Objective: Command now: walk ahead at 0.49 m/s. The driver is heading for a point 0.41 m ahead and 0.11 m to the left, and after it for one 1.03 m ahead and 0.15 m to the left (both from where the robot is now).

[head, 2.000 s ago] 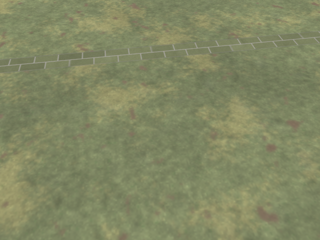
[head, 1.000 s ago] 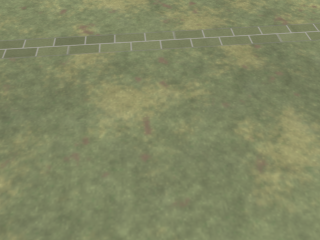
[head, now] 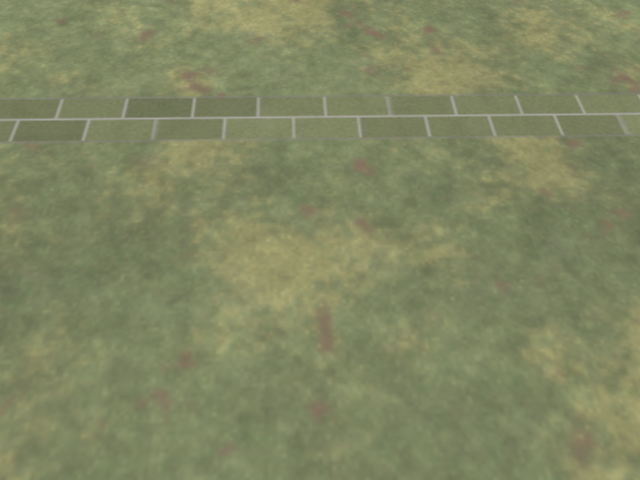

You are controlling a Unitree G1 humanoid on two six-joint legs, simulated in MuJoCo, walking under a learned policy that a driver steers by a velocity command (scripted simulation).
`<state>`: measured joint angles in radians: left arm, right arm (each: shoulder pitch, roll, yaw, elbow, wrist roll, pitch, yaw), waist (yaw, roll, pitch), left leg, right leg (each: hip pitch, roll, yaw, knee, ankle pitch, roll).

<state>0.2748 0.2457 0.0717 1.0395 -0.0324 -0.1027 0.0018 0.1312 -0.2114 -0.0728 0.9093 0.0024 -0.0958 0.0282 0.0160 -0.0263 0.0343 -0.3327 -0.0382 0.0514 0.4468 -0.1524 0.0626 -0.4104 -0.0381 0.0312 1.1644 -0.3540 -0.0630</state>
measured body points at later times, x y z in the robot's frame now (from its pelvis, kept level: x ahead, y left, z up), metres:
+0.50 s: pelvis +0.27 -0.04 -0.02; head +0.31 -0.04 +0.43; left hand +0.49 +0.19 -0.11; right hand +0.21 -0.30 -0.16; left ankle +0.07 +0.08 -0.69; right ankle +0.38 -0.14 -0.74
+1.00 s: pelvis +0.52 +0.02 -0.02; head +0.55 +0.04 +0.43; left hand +0.44 +0.29 -0.16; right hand +0.79 -0.15 -0.11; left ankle +0.61 +0.14 -0.74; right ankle +0.38 -0.14 -0.73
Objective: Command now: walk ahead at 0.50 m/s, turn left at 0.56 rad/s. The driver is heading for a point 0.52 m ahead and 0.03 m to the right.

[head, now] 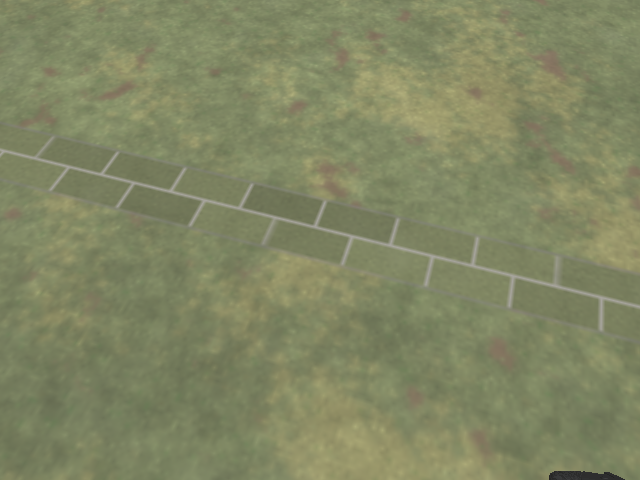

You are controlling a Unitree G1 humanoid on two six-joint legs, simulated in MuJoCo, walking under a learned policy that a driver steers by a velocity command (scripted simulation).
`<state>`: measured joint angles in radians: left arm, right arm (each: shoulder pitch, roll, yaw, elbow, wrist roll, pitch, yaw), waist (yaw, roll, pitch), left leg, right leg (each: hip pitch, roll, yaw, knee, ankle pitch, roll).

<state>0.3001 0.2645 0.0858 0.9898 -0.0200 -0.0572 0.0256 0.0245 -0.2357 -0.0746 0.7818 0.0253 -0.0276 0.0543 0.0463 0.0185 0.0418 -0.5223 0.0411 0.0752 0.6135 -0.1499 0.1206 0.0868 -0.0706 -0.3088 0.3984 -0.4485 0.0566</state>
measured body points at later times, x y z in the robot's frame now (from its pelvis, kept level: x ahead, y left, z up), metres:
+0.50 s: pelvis +0.28 +0.02 +0.01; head +0.31 +0.03 +0.46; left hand +0.46 +0.28 -0.08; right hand +0.33 -0.26 -0.11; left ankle +0.12 +0.09 -0.72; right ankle +0.47 -0.08 -0.70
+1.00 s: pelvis +0.44 +0.02 +0.02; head +0.46 +0.03 +0.47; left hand +0.51 +0.29 -0.12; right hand +0.62 -0.22 -0.10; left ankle +0.46 +0.18 -0.72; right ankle +0.47 -0.07 -0.72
